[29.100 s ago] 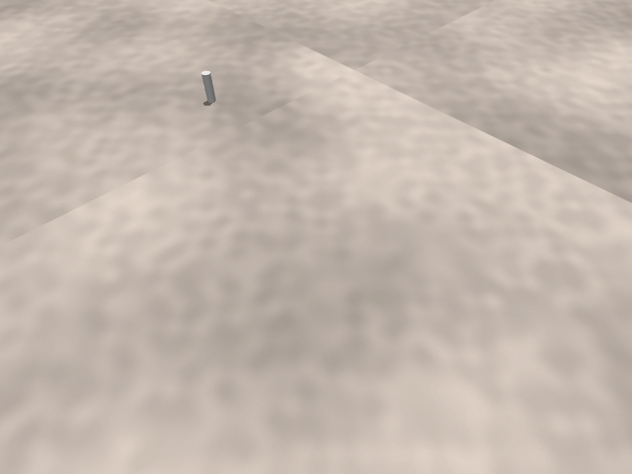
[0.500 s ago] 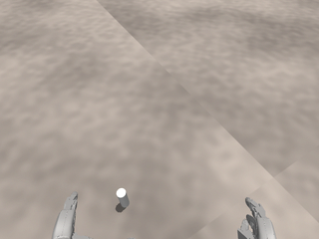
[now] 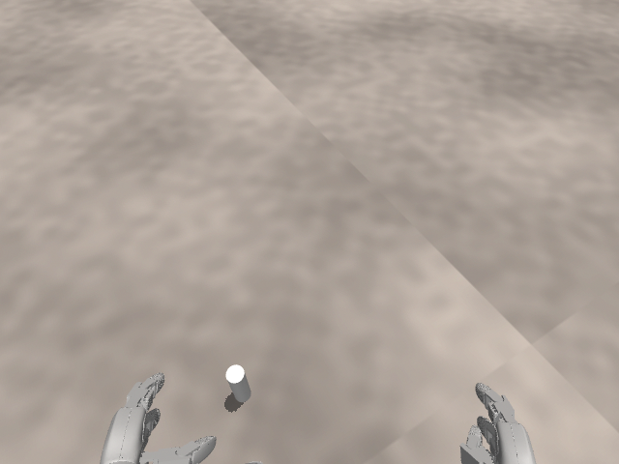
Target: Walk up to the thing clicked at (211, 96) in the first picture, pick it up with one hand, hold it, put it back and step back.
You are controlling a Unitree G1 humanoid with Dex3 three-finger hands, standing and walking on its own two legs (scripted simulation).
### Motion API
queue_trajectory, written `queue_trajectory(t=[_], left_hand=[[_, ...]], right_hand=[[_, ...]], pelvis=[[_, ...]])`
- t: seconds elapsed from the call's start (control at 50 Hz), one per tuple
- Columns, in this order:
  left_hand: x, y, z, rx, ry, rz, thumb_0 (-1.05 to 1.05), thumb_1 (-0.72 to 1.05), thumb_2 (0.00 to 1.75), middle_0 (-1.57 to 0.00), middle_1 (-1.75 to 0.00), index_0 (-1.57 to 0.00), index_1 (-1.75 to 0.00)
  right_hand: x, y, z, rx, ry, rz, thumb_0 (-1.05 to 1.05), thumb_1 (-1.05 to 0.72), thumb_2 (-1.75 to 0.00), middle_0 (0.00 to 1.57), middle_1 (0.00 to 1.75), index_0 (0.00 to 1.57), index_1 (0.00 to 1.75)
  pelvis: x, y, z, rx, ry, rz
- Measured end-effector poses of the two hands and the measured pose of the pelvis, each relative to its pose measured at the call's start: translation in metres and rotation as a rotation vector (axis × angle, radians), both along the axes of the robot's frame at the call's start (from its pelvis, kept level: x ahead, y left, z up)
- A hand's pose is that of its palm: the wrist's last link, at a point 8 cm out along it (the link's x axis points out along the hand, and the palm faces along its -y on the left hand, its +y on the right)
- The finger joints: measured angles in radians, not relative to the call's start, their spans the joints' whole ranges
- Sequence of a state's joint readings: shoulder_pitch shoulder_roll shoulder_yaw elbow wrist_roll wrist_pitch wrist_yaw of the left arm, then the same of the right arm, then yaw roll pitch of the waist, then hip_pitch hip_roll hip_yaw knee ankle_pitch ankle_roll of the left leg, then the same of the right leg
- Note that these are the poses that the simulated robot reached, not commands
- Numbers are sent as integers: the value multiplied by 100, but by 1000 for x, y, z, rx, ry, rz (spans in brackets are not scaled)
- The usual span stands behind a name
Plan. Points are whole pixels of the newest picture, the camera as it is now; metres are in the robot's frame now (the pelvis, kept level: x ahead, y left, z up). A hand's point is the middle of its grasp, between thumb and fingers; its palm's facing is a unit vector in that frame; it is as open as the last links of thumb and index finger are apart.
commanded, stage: stand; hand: left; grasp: from the side
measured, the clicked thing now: (239, 384) +0.43 +0.22 -0.64
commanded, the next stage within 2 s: none
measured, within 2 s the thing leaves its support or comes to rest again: neither
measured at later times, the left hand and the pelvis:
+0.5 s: hand out of the picture +0.06 +0.26 -0.11, palm faces +0.00 -0.94 -0.35, open 7.4 cm; pelvis +0.00 +0.01 +0.04, yaw +0 degrees
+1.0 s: hand out of the picture +0.01 +0.26 -0.10, palm faces +0.01 -0.93 -0.36, open 7.4 cm; pelvis -0.02 +0.00 +0.05, yaw +1 degrees
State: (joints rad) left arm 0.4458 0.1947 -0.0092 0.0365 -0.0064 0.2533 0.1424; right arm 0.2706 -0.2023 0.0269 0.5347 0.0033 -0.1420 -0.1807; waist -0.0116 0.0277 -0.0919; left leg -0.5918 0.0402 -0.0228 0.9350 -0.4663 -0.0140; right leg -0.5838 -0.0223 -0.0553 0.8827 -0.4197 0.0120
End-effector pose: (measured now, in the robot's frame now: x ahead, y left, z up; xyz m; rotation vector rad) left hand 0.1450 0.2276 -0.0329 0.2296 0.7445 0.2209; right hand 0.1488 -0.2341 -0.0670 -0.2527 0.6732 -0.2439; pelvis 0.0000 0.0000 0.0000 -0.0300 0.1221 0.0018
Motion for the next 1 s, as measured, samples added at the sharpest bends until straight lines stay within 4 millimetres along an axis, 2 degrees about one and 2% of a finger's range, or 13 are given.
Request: queue_trajectory(t=[0.06,0.14,0.28,0.38,0.52,0.74,1.0], left_hand=[[1,1,-2,13,-3,-22,0,33,75,-19,-28,-20,-28],[-4,17,-25,42,65,-103,0,59,83,-20,-29,-20,-29],[-41,51,-43,51,244,-51,0,82,88,-20,-29,-21,-30],[-69,66,-46,53,356,-6,1,87,90,-20,-30,-21,-30],[-96,73,-43,40,449,34,1,90,90,-20,-30,-20,-30],[-113,74,-37,31,484,51,1,90,90,-20,-30,-21,-30],[-138,72,-34,43,552,75,0,90,90,-20,-30,-21,-30]], right_hand=[[0,-1,-1,-13,18,24,1,-90,-90,21,30,20,30],[-10,-11,-16,-36,204,130,1,-90,-90,21,30,20,30],[-44,-39,-15,-29,365,67,1,-90,-90,21,30,20,30],[-69,-47,-11,-30,455,21,1,-90,-90,21,30,20,30],[-91,-40,-9,-5,535,-3,1,-90,-90,21,30,20,30],[-101,-29,-9,33,550,1,1,-90,-90,21,30,20,30],[-111,-46,-10,34,586,-13,1,-90,-90,21,30,20,30]], pelvis=[[-1,0,1,3,-15,0],[-5,-1,6,23,-67,4],[-4,2,19,33,-114,2],[-2,6,30,31,-138,2],[-4,11,42,31,-170,4],[-16,14,51,37,-201,7],[-21,5,54,38,-189,8]])
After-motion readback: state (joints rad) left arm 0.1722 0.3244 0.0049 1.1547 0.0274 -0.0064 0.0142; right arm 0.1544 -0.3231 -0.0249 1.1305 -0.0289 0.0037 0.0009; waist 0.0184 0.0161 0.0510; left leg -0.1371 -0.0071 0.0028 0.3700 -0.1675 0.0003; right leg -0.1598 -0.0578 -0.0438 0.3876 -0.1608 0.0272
